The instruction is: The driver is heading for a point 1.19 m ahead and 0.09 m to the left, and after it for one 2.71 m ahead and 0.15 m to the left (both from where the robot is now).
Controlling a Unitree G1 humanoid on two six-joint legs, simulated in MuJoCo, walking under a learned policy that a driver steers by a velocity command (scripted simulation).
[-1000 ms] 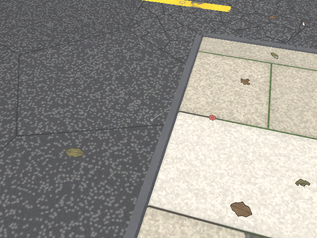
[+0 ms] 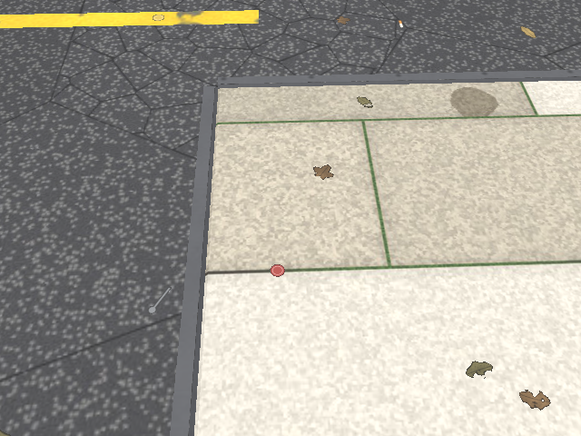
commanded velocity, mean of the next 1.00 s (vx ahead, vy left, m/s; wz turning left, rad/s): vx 0.50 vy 0.00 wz -0.08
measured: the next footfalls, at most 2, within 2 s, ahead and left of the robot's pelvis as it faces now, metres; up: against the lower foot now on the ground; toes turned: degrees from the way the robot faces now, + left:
left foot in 0.34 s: +0.40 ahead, +0.13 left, +0.00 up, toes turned -9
right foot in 0.84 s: +0.64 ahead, -0.16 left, +0.00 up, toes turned -5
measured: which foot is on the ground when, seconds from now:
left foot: up 0.00-0.32, down 0.34-0.86, up 0.88-1.00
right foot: down 0.00-0.38, up 0.40-0.82, down 0.84-1.00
